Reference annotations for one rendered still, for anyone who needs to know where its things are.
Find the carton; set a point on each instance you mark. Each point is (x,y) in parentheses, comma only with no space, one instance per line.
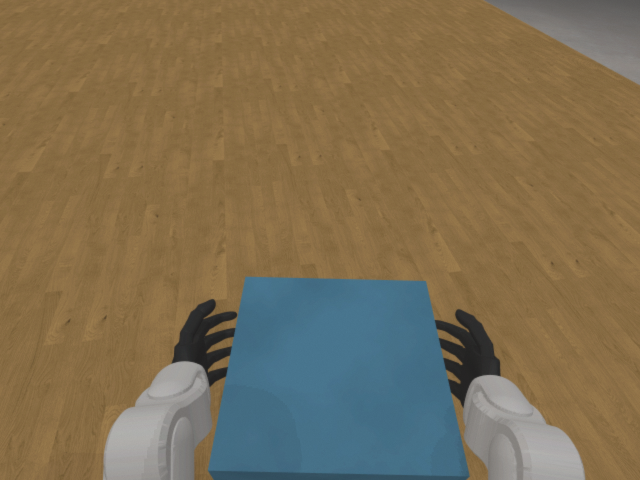
(336,379)

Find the right robot forearm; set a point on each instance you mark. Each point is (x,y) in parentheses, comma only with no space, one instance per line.
(511,436)

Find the robot right hand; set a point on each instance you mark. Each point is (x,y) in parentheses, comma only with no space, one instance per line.
(477,357)

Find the left robot forearm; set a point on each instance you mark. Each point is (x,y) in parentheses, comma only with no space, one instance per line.
(156,439)

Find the robot left hand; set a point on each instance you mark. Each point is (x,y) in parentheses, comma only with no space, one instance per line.
(193,344)

